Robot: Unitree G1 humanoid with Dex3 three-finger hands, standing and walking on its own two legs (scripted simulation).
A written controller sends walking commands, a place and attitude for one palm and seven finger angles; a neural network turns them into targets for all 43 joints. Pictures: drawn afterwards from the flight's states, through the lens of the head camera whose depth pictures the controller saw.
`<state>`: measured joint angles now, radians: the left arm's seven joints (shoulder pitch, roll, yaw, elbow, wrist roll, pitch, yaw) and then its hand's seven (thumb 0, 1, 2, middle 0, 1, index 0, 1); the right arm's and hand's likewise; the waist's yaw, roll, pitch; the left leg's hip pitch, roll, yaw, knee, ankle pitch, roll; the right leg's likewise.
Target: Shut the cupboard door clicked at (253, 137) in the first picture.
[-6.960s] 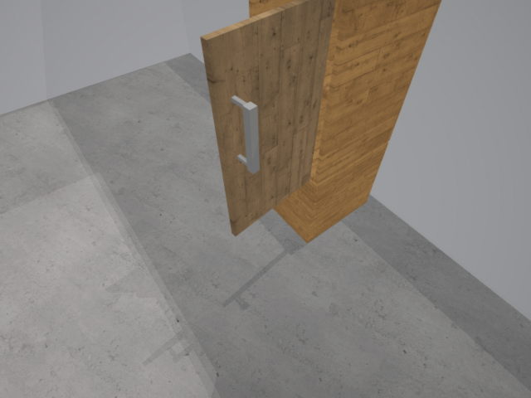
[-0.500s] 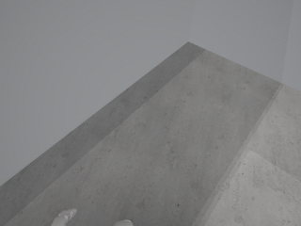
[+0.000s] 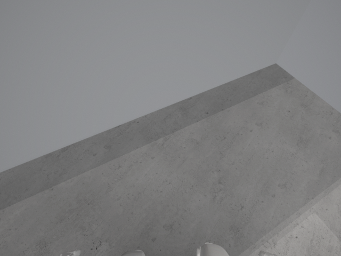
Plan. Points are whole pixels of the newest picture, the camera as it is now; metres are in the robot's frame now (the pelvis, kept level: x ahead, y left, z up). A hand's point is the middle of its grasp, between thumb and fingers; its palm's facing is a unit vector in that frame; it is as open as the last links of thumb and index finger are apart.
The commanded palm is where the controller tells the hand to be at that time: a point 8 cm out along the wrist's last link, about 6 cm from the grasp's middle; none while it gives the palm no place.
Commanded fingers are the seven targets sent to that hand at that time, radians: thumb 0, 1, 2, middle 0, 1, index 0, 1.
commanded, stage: walk to a spot facing it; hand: left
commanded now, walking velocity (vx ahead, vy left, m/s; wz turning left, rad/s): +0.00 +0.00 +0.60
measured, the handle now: out of the picture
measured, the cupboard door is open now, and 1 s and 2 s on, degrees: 97 97 97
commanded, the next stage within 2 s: none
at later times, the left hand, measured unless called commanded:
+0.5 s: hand out of the picture -0.01 +0.19 -0.18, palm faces +0.34 -0.92 -0.21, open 7.4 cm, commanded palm none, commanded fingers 0.00 0.90 0.90 -0.20 -0.30 -0.20 -0.30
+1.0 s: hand out of the picture -0.02 +0.16 -0.15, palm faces +0.58 -0.78 -0.24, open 7.4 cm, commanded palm none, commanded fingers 0.00 0.90 0.90 -0.20 -0.30 -0.20 -0.30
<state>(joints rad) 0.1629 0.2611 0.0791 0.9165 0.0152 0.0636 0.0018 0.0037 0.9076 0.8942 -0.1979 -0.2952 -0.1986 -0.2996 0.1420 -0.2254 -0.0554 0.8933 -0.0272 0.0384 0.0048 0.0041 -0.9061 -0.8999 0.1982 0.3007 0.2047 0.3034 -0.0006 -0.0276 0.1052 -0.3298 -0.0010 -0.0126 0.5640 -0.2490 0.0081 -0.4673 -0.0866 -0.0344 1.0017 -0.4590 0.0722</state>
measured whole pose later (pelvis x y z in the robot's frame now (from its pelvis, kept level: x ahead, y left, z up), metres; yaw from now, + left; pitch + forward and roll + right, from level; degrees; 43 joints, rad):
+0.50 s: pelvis +0.00 -0.02 -0.01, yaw +19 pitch +1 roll +1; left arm 0.21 0.23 0.06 0.91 0.02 0.05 0.00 0.00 0.90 0.89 -0.20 -0.30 -0.20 -0.30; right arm 0.11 -0.23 -0.06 0.88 -0.02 0.04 0.03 0.01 -0.91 -0.90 0.20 0.30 0.20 0.30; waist 0.00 -0.06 0.11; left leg -0.33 0.00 0.07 0.63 -0.30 0.04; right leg -0.36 -0.16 -0.14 0.86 -0.50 0.07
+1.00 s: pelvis +0.03 -0.05 +0.01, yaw +37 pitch +1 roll +2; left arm 0.18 0.19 0.04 0.88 0.02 0.01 0.01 0.00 0.90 0.89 -0.20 -0.30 -0.20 -0.30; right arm 0.15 -0.25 -0.09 0.93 -0.01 0.09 0.03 0.01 -0.91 -0.90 0.20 0.30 0.20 0.30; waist -0.03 -0.02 0.12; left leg -0.46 0.00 0.05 0.97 -0.46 -0.06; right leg -0.21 -0.12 -0.14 0.52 -0.31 0.02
